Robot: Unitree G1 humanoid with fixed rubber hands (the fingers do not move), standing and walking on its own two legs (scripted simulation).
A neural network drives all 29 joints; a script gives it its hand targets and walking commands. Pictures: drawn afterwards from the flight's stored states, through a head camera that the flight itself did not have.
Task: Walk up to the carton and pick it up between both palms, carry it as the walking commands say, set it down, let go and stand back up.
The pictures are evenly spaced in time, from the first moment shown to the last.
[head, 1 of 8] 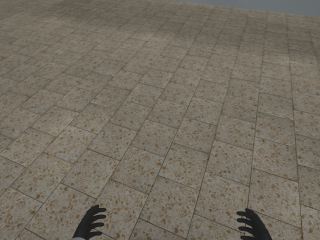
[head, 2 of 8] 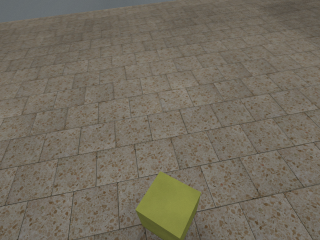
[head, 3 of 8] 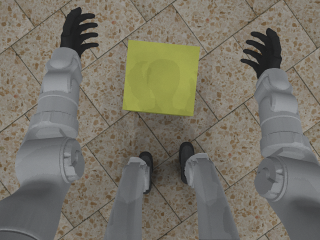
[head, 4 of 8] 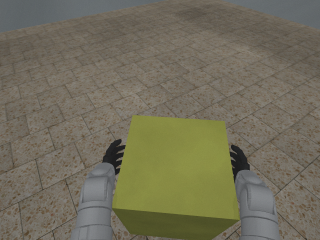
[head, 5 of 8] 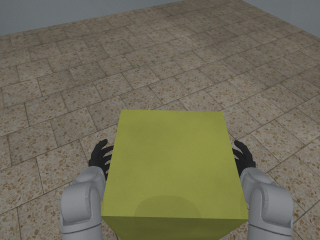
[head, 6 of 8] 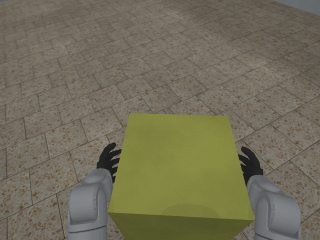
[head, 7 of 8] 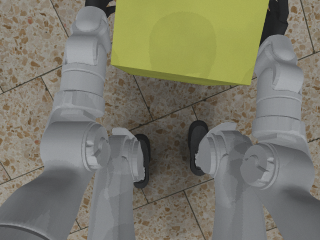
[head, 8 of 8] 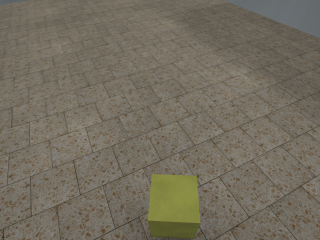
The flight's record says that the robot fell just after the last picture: no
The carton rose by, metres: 0.64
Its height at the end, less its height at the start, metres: +0.00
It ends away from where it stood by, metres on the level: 1.76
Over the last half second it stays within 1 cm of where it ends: yes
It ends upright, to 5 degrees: yes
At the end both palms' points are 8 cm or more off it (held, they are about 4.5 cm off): yes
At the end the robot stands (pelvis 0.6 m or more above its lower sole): yes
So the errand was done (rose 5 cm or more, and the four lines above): yes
